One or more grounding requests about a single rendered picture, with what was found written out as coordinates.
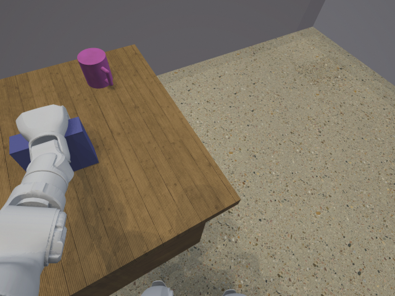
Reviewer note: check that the left robot upper arm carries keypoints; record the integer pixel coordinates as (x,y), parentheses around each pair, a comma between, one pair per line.
(30,239)

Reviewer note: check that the robot left hand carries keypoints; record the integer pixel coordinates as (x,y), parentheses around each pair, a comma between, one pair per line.
(51,118)

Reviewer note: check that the table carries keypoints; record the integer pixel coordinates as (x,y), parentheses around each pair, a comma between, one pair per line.
(153,190)

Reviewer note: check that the sponge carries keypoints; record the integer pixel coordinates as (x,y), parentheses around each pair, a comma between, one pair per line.
(82,152)

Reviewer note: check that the robot left forearm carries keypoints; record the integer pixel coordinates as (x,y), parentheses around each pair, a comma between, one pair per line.
(48,174)

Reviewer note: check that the left robot shin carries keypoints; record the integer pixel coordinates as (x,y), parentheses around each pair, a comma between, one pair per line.
(158,283)

